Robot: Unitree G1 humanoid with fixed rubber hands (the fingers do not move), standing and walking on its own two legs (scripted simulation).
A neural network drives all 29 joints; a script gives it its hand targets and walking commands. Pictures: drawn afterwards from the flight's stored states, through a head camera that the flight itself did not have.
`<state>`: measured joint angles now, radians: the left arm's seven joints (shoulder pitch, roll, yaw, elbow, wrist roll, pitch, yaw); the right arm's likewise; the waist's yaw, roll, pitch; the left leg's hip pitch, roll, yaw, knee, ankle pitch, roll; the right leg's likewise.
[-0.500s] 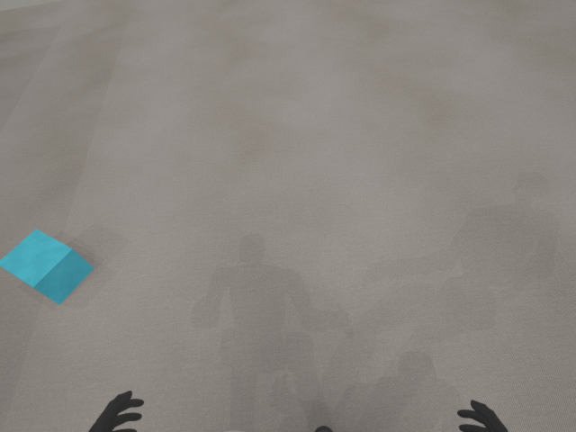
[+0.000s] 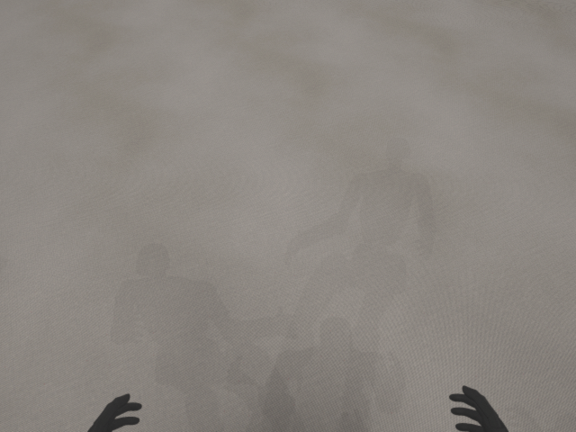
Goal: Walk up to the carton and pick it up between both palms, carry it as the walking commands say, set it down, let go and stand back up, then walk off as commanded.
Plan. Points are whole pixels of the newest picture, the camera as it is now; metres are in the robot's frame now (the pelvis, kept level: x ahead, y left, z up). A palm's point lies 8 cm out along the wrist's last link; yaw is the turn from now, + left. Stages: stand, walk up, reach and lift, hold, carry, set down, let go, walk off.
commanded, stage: stand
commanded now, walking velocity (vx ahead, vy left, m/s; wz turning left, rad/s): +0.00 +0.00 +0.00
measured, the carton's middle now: out of the picture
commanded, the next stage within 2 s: none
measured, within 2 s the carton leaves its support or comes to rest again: neither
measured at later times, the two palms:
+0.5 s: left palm out of the picture +0.08 +0.24 -0.08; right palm out of the picture +0.03 -0.29 -0.09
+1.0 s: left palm out of the picture +0.08 +0.25 -0.09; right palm out of the picture +0.00 -0.25 -0.10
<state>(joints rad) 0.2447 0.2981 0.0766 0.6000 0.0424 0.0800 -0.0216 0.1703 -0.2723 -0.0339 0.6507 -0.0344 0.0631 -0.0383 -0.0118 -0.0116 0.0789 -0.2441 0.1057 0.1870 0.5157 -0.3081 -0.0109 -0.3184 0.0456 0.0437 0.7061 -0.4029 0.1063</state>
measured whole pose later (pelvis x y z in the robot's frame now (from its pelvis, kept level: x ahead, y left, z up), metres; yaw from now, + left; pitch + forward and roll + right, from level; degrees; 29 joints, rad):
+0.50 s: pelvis -0.07 -0.02 +0.01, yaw -5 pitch +0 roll +2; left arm 0.24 0.26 0.08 0.60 0.04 0.04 0.00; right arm 0.21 -0.28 -0.05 0.65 -0.03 0.09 -0.01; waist -0.02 -0.03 0.08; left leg -0.20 0.00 0.06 0.64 -0.43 -0.02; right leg -0.27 0.06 0.10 0.46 -0.19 -0.05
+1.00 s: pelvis -0.08 +0.01 +0.00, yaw -6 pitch +0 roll +0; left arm 0.24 0.24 0.08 0.60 0.04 0.03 -0.01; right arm 0.23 -0.25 -0.01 0.66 -0.03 0.03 0.00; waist -0.01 0.01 0.07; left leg -0.12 0.01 0.06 0.48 -0.35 0.01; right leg -0.24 0.08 0.08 0.49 -0.24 -0.03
